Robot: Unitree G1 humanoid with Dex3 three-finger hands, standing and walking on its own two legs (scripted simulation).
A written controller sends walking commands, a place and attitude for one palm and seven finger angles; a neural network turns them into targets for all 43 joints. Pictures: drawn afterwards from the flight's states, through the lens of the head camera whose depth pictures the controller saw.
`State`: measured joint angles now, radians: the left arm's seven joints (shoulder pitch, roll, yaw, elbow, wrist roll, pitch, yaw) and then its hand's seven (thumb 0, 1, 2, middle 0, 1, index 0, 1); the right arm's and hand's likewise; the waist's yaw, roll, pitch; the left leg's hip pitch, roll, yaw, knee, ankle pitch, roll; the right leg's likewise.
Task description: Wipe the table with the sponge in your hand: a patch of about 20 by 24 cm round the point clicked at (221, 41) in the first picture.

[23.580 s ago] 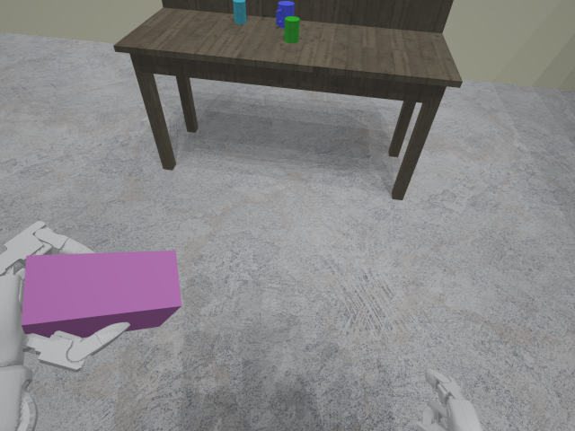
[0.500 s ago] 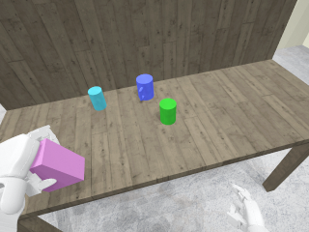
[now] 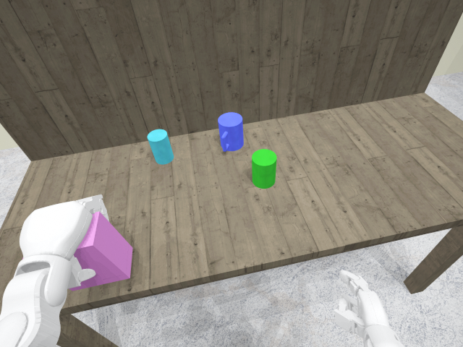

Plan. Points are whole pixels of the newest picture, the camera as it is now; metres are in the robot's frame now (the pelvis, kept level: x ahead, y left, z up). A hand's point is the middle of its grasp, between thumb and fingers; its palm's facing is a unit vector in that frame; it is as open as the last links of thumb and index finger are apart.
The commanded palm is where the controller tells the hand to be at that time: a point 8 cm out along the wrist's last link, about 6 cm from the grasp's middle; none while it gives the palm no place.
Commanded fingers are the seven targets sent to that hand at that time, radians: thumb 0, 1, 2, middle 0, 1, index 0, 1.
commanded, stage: turn the palm down, sponge in hand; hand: left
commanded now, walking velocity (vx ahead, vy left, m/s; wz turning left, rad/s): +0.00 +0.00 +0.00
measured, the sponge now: (92, 259) +0.22 +0.29 +0.04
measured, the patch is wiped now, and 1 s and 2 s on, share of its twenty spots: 0.00 0.00 0.00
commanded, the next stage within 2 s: move the sponge above the wiping area in 0.42 s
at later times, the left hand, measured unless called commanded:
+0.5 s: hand (85, 248) +0.21 +0.27 +0.10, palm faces +0.03 -0.06 -1.00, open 9.8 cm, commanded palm +0.18 +0.26 +0.16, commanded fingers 0.00 0.10 1.30 -1.20 -1.60 -1.20 -1.60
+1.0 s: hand (100, 238) +0.24 +0.27 +0.08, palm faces +0.03 -0.06 -1.00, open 9.8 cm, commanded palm +0.21 +0.26 +0.14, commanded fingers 0.00 0.10 1.30 -1.20 -1.60 -1.20 -1.60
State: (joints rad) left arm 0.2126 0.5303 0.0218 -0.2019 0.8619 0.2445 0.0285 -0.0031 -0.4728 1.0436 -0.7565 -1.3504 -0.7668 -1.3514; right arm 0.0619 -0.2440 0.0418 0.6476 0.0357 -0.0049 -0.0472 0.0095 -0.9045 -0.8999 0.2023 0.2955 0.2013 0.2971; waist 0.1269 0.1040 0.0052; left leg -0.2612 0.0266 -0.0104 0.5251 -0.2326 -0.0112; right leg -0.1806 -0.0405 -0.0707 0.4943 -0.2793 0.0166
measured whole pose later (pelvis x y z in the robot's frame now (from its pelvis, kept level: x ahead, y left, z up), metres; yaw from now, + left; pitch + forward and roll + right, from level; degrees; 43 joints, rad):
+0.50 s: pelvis -0.01 -0.01 +0.00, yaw +0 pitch -4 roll +0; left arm 0.19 0.51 0.01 -0.15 0.90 0.22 0.02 0.00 -0.47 1.04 -0.76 -1.35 -0.77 -1.35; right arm 0.04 -0.26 0.02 0.68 0.04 -0.03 -0.05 0.01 -0.91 -0.90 0.20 0.30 0.20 0.30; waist 0.13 0.12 0.02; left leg -0.21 0.05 -0.01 0.47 -0.20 -0.03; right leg -0.14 -0.02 -0.07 0.47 -0.26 0.00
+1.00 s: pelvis -0.01 -0.01 +0.00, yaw -1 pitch -3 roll +0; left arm 0.06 0.45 -0.06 -0.01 0.95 0.27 0.06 0.00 -0.47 1.05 -0.76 -1.35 -0.77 -1.35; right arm 0.05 -0.24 0.02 0.70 0.05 -0.02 -0.05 0.01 -0.90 -0.90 0.20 0.30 0.20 0.30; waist 0.12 0.10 0.01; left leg -0.23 0.03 0.00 0.48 -0.19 -0.02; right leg -0.18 -0.03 -0.06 0.48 -0.26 0.00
